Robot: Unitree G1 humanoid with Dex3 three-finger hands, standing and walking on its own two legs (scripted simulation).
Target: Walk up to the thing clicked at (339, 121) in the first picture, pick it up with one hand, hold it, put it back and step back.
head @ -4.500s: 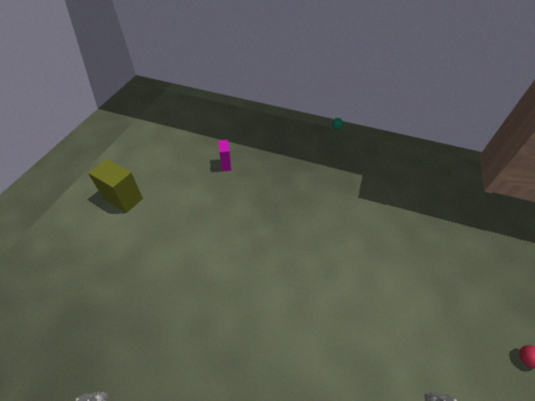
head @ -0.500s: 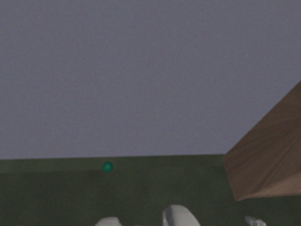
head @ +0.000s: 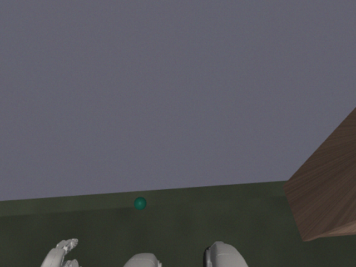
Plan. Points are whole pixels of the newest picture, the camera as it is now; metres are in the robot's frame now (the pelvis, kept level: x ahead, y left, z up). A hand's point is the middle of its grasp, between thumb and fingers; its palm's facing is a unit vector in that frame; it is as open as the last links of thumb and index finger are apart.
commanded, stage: walk up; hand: left
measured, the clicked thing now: (140, 203) +0.45 +0.25 -0.72
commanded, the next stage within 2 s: none
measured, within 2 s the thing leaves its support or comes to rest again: neither
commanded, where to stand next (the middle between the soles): +0.10 +0.02 m, yaw -1 degrees
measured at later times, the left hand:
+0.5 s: hand out of the picture +0.09 +0.27 -0.14, palm faces +0.03 -0.94 -0.33, open 7.4 cm
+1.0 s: hand (80, 258) +0.13 +0.25 -0.13, palm faces +0.02 -0.94 -0.33, open 7.4 cm
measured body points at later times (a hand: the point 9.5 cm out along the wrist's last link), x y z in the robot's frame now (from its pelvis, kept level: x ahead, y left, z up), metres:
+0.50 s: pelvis +0.03 +0.02 +0.02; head +0.04 +0.01 +0.47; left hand +0.09 +0.32 -0.11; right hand +0.12 -0.28 -0.11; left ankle +0.00 +0.14 -0.72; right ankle +0.10 -0.11 -0.72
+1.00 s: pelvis +0.05 +0.01 +0.02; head +0.06 +0.00 +0.47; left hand +0.13 +0.30 -0.10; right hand +0.14 -0.30 -0.11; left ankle +0.00 +0.14 -0.72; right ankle +0.10 -0.11 -0.72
